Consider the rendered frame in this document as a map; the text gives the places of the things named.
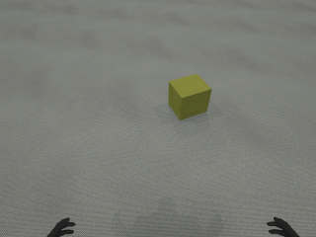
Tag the right robot hand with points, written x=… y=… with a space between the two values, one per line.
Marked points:
x=286 y=231

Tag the carton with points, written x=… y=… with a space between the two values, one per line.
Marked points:
x=188 y=96

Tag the left robot hand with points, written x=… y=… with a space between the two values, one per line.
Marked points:
x=57 y=232

